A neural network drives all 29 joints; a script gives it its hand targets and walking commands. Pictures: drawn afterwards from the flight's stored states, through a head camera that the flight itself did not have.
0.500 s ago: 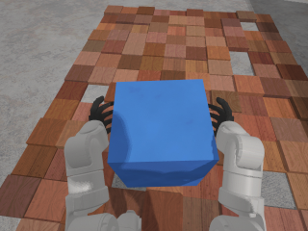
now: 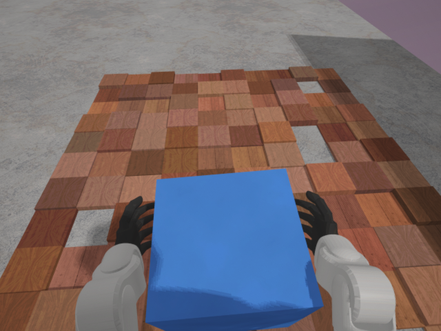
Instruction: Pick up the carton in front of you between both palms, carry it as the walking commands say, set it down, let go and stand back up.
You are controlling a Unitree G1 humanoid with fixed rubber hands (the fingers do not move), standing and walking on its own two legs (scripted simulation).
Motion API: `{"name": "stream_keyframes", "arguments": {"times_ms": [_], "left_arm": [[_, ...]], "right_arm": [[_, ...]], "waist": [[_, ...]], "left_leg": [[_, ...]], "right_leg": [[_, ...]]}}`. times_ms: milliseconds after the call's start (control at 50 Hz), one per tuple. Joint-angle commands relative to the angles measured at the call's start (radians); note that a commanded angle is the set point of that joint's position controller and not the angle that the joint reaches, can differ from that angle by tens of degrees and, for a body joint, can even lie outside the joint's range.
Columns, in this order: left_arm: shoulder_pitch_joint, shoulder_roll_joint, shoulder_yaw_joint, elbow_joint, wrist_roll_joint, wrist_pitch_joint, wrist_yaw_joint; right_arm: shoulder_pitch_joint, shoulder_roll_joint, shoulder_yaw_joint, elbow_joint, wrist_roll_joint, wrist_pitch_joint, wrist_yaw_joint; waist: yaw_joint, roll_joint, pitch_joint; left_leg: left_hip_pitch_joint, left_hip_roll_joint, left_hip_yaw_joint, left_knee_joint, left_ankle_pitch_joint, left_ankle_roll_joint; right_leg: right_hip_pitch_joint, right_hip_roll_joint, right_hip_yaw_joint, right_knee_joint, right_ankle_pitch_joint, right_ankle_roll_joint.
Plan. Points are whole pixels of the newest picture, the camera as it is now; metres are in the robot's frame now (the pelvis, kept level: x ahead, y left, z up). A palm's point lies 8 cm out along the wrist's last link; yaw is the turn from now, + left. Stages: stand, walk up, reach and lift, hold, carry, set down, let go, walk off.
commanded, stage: carry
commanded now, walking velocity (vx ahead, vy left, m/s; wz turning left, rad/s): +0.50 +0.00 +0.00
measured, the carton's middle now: (228, 260) +0.24 +0.00 +0.03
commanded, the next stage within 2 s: none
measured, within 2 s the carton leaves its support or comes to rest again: neither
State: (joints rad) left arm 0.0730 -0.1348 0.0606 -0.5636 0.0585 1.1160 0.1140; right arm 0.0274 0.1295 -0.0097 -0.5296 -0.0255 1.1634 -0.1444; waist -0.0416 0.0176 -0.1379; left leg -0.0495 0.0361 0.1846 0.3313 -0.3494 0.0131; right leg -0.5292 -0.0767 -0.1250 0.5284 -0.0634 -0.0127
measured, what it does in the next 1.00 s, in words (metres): walks ahead: right foot, then left foot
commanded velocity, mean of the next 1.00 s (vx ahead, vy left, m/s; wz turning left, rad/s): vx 0.50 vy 0.00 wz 0.00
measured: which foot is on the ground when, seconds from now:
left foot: down 0.00-0.14, up 0.16-0.52, down 0.54-1.00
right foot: up 0.00-0.06, down 0.08-0.58, up 0.60-1.00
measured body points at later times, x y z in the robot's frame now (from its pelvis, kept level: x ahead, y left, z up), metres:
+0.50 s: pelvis +0.29 -0.03 -0.03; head +0.31 -0.02 +0.42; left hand +0.64 +0.14 +0.07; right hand +0.64 -0.17 +0.08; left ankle +0.43 +0.05 -0.73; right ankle +0.18 -0.12 -0.76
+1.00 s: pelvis +0.63 +0.04 -0.01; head +0.66 +0.07 +0.44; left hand +0.94 +0.23 +0.06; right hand +0.97 -0.08 +0.08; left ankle +0.47 +0.04 -0.72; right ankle +0.73 -0.01 -0.72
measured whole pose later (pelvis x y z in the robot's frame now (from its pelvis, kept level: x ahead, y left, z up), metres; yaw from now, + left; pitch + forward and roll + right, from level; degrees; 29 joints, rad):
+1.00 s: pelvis +0.63 +0.04 -0.01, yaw +3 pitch +3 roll -1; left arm -0.40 -0.14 0.22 -0.15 0.05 1.04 0.15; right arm -0.37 0.14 -0.24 -0.17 -0.01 1.05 -0.15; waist 0.06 -0.05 0.03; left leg -0.07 -0.09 0.15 0.57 -0.32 0.12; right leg -0.50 0.03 -0.24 0.59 -0.13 -0.06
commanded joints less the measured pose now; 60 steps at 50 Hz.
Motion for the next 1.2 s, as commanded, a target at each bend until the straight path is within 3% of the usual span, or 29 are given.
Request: {"name": "stream_keyframes", "arguments": {"times_ms": [0, 40, 60, 80, 100, 120, 160, 180, 240, 340, 440, 480, 500, 520, 540, 560, 600, 700, 820, 900, 920, 940, 960, 980, 1020, 1060, 1100, 1140, 1180], "left_arm": [[-0.462, -0.533, -0.530, 0.051, -0.187, 0.053, -0.033], [-0.528, -0.436, -0.457, 0.135, -0.180, 0.059, 0.001], [-0.569, -0.391, -0.425, 0.164, -0.181, 0.055, 0.018], [-0.582, -0.348, -0.394, 0.212, -0.172, 0.052, 0.037], [-0.637, -0.384, -0.398, 0.220, -0.196, 0.035, 0.045], [-0.683, -0.462, -0.412, 0.201, -0.226, 0.021, 0.044], [-0.780, -0.580, -0.445, 0.203, -0.273, -0.001, 0.030], [-0.827, -0.633, -0.459, 0.206, -0.286, -0.019, 0.017], [-0.911, -0.687, -0.499, 0.261, -0.307, -0.058, -0.018], [-0.987, -0.671, -0.481, 0.371, -0.262, -0.093, -0.014], [-1.067, -0.662, -0.440, 0.436, -0.216, -0.089, 0.023], [-1.089, -0.654, -0.421, 0.440, -0.192, -0.077, 0.037], [-1.104, -0.639, -0.399, 0.445, -0.179, -0.069, 0.045], [-1.095, -0.633, -0.373, 0.456, -0.167, -0.056, 0.052], [-1.091, -0.620, -0.347, 0.470, -0.144, -0.044, 0.060], [-1.068, -0.652, -0.346, 0.464, -0.142, -0.040, 0.064], [-1.031, -0.651, -0.272, 0.531, -0.084, -0.054, 0.072], [-0.980, -0.803, -0.368, 0.505, -0.095, -0.067, 0.030], [-1.061, -0.818, -0.515, 0.347, -0.169, -0.087, 0.019], [-1.010, -0.747, -0.533, 0.352, -0.211, -0.071, 0.025], [-1.011, -0.745, -0.539, 0.342, -0.228, -0.070, 0.020], [-1.016, -0.743, -0.542, 0.311, -0.251, -0.070, 0.014], [-1.017, -0.758, -0.537, 0.321, -0.264, -0.068, 0.007], [-1.031, -0.751, -0.543, 0.334, -0.279, -0.066, 0.006], [-1.058, -0.729, -0.524, 0.354, -0.301, -0.057, 0.010], [-1.187, -0.733, -0.562, 0.287, -0.363, -0.052, 0.008], [-1.247, -0.705, -0.556, 0.309, -0.406, -0.040, 0.000], [-1.218, -0.678, -0.507, 0.330, -0.400, -0.024, 0.007], [-1.183, -0.664, -0.463, 0.358, -0.378, -0.005, 0.020]], "right_arm": [[-0.483, 0.515, 0.498, -0.011, 0.192, 0.011, 0.067], [-0.550, 0.443, 0.437, 0.083, 0.153, 0.018, 0.020], [-0.580, 0.416, 0.407, 0.135, 0.142, 0.020, -0.001], [-0.621, 0.404, 0.396, 0.150, 0.140, 0.017, -0.020], [-0.669, 0.426, 0.404, 0.156, 0.154, 0.007, -0.033], [-0.724, 0.473, 0.411, 0.139, 0.170, -0.009, -0.041], [-0.785, 0.594, 0.404, 0.159, 0.184, -0.034, -0.044], [-0.831, 0.653, 0.401, 0.167, 0.189, -0.054, -0.037], [-0.845, 0.689, 0.382, 0.249, 0.139, -0.100, -0.029], [-0.970, 0.646, 0.384, 0.314, 0.105, -0.131, -0.021], [-1.046, 0.614, 0.349, 0.364, 0.139, -0.129, -0.015], [-1.016, 0.627, 0.335, 0.407, 0.158, -0.125, -0.011], [-1.034, 0.621, 0.328, 0.428, 0.166, -0.121, -0.009], [-1.046, 0.609, 0.326, 0.447, 0.166, -0.119, -0.010], [-1.059, 0.641, 0.331, 0.444, 0.181, -0.115, -0.007], [-1.102, 0.680, 0.369, 0.382, 0.223, -0.117, -0.005], [-1.183, 0.767, 0.421, 0.368, 0.316, -0.118, 0.020], [-1.151, 0.869, 0.478, 0.307, 0.338, -0.135, 0.074], [-1.050, 0.782, 0.450, 0.263, 0.264, -0.146, 0.072], [-0.958, 0.650, 0.379, 0.284, 0.174, -0.133, 0.042], [-0.942, 0.632, 0.364, 0.284, 0.146, -0.131, 0.033], [-0.946, 0.641, 0.350, 0.284, 0.133, -0.131, 0.026], [-0.994, 0.661, 0.352, 0.267, 0.118, -0.130, 0.021], [-0.968, 0.654, 0.339, 0.292, 0.102, -0.115, 0.017], [-0.952, 0.588, 0.275, 0.339, 0.080, -0.094, -0.003], [-0.948, 0.574, 0.241, 0.313, 0.070, -0.105, -0.029], [-0.980, 0.522, 0.223, 0.355, 0.036, -0.087, -0.049], [-1.044, 0.541, 0.248, 0.330, 0.068, -0.071, -0.057], [-1.075, 0.555, 0.280, 0.311, 0.107, -0.056, -0.058]], "waist": [[0.024, 0.136, 0.005], [0.050, 0.103, -0.021], [0.086, 0.036, -0.077], [0.110, -0.218, -0.156], [0.122, -0.380, -0.177], [0.130, -0.319, -0.163], [0.114, -0.157, -0.225], [0.103, -0.132, -0.242], [0.102, -0.129, -0.265], [0.107, -0.147, -0.200], [0.016, -0.152, -0.214], [-0.083, -0.028, -0.331], [-0.114, 0.115, -0.343], [-0.058, 0.325, -0.305], [-0.033, 0.269, -0.321], [-0.038, 0.204, -0.316], [-0.036, 0.016, -0.292], [-0.022, 0.077, -0.284], [-0.011, 0.108, -0.201], [0.104, 0.150, -0.301], [0.156, 0.129, -0.338], [0.222, 0.041, -0.328], [0.216, -0.154, -0.274], [0.153, -0.229, -0.298], [0.141, -0.084, -0.224], [0.101, 0.005, -0.213], [0.106, -0.048, -0.151], [0.140, -0.061, -0.122], [0.149, -0.086, -0.119]], "left_leg": [[-0.032, 0.183, -0.073, -0.002, 0.352, 0.080], [-0.119, 0.138, -0.015, 0.179, 0.401, 0.040], [-0.210, 0.104, 0.010, 0.393, 0.387, 0.013], [-0.406, 0.001, 0.005, 0.721, 0.154, -0.034], [-0.665, -0.069, -0.045, 0.947, -0.157, -0.036], [-0.793, -0.027, -0.113, 1.041, -0.222, -0.022], [-0.701, 0.038, -0.193, 0.972, -0.122, -0.006], [-0.656, 0.047, -0.186, 0.859, -0.083, -0.002], [-0.634, 0.031, -0.119, 0.743, 0.028, -0.007], [-0.601, 0.023, -0.071, 0.441, 0.166, 0.008], [-0.372, -0.015, -0.005, 0.312, 0.227, 0.051], [0.005, -0.091, 0.040, 0.199, 0.088, 0.065], [0.212, 0.050, -0.221, 0.165, 0.025, 0.098], [0.302, 0.238, -0.638, 0.065, 0.234, 0.179], [0.309, 0.274, -0.739, 0.050, 0.293, 0.222], [0.307, 0.279, -0.705, 0.059, 0.303, 0.233], [0.255, 0.229, -0.557, 0.038, 0.280, 0.152], [0.265, 0.178, -0.357, 0.002, 0.412, 0.071], [0.230, 0.101, -0.183, -0.073, 0.663, 0.031], [0.209, 0.109, -0.075, 0.266, 1.354, 0.021], [0.094, 0.091, -0.027, 0.490, 1.341, -0.014], [-0.064, 0.019, -0.024, 0.744, 1.146, -0.024], [-0.377, -0.111, -0.074, 0.972, 0.248, -0.026], [-0.602, -0.150, -0.163, 1.118, -0.089, 0.000], [-0.682, -0.097, -0.176, 1.067, -0.094, 0.056], [-0.708, -0.005, -0.216, 0.858, -0.128, 0.035], [-0.674, -0.021, -0.147, 0.745, -0.075, 0.023], [-0.655, -0.008, -0.124, 0.592, 0.088, 0.026], [-0.621, -0.048, -0.057, 0.397, 0.231, 0.017]], "right_leg": [[0.104, 0.024, -0.071, -0.015, 0.018, -0.016], [0.276, 0.069, -0.104, -0.032, -0.102, -0.028], [0.441, 0.033, -0.037, -0.022, -0.157, -0.042], [0.592, -0.185, 0.338, -0.101, -0.146, -0.128], [0.742, -0.300, 0.563, -0.182, -0.024, -0.230], [0.756, -0.280, 0.539, -0.163, 0.115, -0.256], [0.625, -0.250, 0.443, -0.185, 0.065, -0.189], [0.590, -0.230, 0.391, -0.214, -0.010, -0.173], [0.583, -0.175, 0.215, -0.229, -0.065, -0.169], [0.557, -0.140, 0.115, -0.227, 0.023, -0.186], [0.533, -0.141, 0.034, -0.068, 0.295, -0.143], [0.408, -0.049, -0.071, 0.296, 0.305, -0.082], [0.158, -0.003, -0.021, 0.522, 0.069, -0.049], [-0.124, 0.145, 0.010, 0.726, -0.422, -0.028], [-0.220, 0.130, 0.108, 0.875, -0.478, -0.044], [-0.272, 0.094, 0.120, 0.942, -0.470, -0.049], [-0.263, 0.040, 0.125, 0.819, -0.420, -0.018], [-0.270, 0.046, 0.055, 0.685, -0.342, -0.003], [-0.177, 0.089, -0.071, 0.296, -0.165, -0.006], [0.191, 0.208, -0.222, 0.158, -0.142, -0.035], [0.371, 0.195, -0.172, 0.044, -0.060, -0.062], [0.528, 0.133, -0.105, -0.089, 0.129, -0.107], [0.694, -0.021, 0.148, -0.138, 0.338, -0.191], [0.814, -0.176, 0.463, -0.100, 0.552, -0.272], [0.711, -0.217, 0.603, -0.131, 0.406, -0.279], [0.658, -0.235, 0.555, -0.167, 0.173, -0.310], [0.541, -0.183, 0.407, -0.238, 0.106, -0.266], [0.515, -0.162, 0.362, -0.241, 0.276, -0.220], [0.551, -0.068, 0.235, -0.198, 0.506, -0.160]]}}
